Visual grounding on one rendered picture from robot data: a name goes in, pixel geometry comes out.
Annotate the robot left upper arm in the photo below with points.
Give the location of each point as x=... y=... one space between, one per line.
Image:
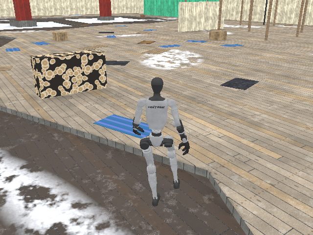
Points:
x=139 y=108

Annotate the robot left hand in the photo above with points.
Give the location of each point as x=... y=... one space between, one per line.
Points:
x=140 y=129

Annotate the robot left forearm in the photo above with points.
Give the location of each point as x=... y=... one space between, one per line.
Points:
x=135 y=126

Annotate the humanoid robot torso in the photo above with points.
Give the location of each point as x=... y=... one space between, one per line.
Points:
x=156 y=118

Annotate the robot right hand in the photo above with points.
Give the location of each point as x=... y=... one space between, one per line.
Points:
x=186 y=148

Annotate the robot right upper arm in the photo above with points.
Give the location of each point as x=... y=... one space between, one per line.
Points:
x=174 y=111

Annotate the right robot shin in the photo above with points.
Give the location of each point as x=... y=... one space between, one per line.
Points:
x=174 y=166

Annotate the robot right forearm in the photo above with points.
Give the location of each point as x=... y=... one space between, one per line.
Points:
x=182 y=133

